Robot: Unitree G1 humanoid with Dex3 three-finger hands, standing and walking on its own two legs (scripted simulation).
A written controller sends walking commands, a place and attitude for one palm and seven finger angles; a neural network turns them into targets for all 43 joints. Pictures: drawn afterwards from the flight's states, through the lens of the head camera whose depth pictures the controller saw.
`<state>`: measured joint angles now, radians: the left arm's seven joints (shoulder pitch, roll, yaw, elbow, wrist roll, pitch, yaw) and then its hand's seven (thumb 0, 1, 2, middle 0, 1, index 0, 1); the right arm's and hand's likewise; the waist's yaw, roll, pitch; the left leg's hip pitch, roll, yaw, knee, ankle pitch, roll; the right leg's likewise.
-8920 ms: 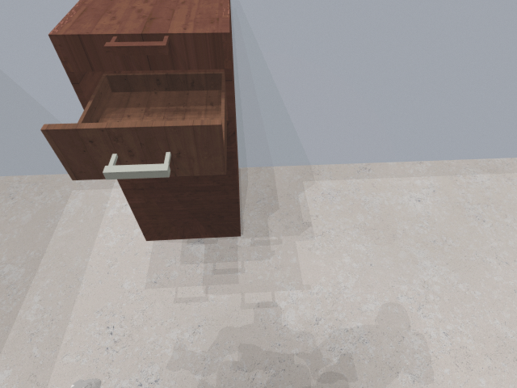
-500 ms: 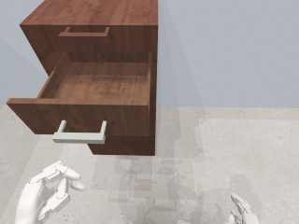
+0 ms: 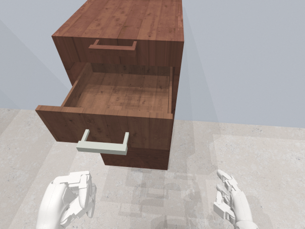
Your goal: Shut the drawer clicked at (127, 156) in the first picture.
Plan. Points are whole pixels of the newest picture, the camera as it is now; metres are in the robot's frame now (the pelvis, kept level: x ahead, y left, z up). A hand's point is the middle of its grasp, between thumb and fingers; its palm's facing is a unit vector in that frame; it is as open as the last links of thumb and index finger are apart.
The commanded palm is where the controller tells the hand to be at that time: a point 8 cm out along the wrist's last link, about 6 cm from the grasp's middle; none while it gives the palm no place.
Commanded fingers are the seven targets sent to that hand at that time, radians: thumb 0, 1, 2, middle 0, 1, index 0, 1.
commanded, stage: raise the hand and make a fist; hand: left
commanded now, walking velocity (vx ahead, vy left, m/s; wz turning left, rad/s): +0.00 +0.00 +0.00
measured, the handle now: (104, 141) +0.35 +0.18 +0.02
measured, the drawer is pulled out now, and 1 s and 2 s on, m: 0.24 0.24 0.24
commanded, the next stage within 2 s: bring the fist close to the handle in 0.52 s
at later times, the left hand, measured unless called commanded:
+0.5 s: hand (91, 199) +0.16 +0.14 +0.11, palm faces +0.01 -1.00 -0.08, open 3.3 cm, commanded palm +0.12 +0.19 +0.12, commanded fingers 0.00 0.90 0.90 -1.40 -1.60 -1.40 -1.60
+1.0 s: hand (101, 193) +0.18 +0.13 +0.08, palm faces -0.01 -1.00 -0.07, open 3.3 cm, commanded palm +0.16 +0.19 +0.08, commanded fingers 0.00 0.90 0.90 -1.40 -1.60 -1.40 -1.60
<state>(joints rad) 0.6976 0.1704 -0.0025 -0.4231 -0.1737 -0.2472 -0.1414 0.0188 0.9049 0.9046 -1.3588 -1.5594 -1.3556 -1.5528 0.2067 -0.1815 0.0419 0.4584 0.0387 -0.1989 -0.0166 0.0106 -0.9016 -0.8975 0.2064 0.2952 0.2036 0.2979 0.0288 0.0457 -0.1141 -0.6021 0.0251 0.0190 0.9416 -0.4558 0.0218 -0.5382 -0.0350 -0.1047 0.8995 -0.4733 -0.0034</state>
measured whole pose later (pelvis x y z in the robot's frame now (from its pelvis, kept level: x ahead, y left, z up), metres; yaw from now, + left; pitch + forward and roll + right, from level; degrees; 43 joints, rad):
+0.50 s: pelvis +0.00 -0.01 +0.01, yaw +0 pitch +6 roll -1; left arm 0.74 0.19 0.04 -0.46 -0.20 -0.24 -0.13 0.02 0.90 0.90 -1.40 -1.60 -1.39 -1.60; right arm 0.27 -0.23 0.01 0.51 0.05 -0.22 -0.03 0.01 -0.90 -0.90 0.20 0.29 0.20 0.30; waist 0.01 0.05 -0.11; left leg -0.56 0.03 0.02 0.90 -0.44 0.00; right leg -0.50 -0.02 -0.11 0.87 -0.47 -0.02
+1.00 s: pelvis +0.00 -0.03 +0.00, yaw +0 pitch +7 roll +0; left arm 0.57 0.19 0.09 -0.22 -0.22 -0.32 -0.20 0.02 0.90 0.90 -1.40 -1.60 -1.40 -1.60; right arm 0.23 -0.23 0.00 0.55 0.04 -0.23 -0.04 0.01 -0.90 -0.90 0.21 0.30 0.20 0.30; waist 0.00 0.04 -0.09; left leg -0.60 0.04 0.00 0.91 -0.43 -0.02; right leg -0.55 -0.01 -0.12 0.90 -0.48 -0.04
